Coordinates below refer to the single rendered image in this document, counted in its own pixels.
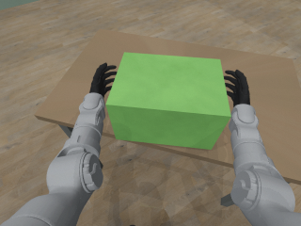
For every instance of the right robot upper arm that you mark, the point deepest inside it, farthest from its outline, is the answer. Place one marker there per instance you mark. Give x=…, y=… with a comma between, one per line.
x=264, y=199

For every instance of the right robot forearm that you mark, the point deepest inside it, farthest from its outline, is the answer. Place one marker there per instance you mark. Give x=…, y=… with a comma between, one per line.
x=246, y=143

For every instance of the left robot forearm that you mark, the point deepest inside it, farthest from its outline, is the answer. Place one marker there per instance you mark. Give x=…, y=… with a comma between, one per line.
x=88, y=129

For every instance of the left robot hand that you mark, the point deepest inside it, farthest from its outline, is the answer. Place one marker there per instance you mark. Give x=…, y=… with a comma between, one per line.
x=98, y=84

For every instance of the left robot upper arm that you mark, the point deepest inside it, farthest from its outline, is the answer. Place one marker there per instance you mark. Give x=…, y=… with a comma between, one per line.
x=71, y=180

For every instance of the right robot hand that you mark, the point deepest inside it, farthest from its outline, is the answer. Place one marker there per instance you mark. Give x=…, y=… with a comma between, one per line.
x=240, y=94

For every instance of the table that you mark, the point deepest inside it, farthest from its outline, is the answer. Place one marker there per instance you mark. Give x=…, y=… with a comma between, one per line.
x=273, y=85

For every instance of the carton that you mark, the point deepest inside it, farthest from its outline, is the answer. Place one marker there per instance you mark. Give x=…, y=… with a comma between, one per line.
x=169, y=100

